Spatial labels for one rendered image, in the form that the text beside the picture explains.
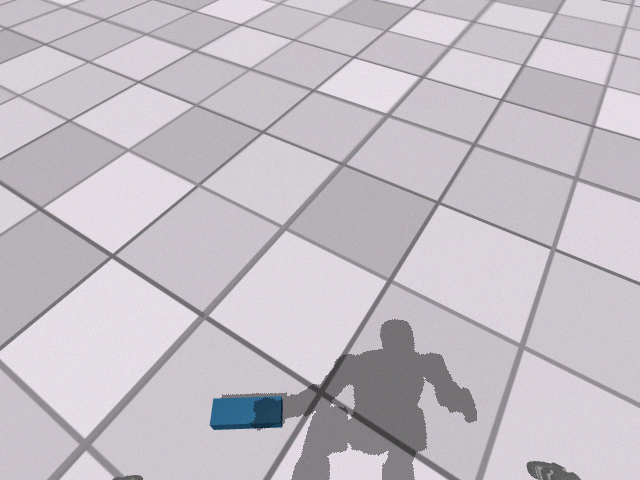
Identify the carton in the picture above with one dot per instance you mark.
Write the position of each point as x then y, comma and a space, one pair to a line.
247, 413

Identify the right robot hand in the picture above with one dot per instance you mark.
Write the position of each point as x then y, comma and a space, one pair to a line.
547, 471

